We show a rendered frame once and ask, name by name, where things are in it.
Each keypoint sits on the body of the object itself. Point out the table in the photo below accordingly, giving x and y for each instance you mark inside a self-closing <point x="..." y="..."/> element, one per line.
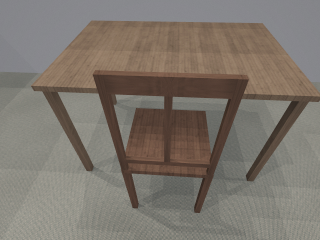
<point x="229" y="48"/>

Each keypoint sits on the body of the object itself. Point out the chair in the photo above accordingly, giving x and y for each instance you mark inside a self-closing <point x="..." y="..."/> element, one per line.
<point x="169" y="142"/>

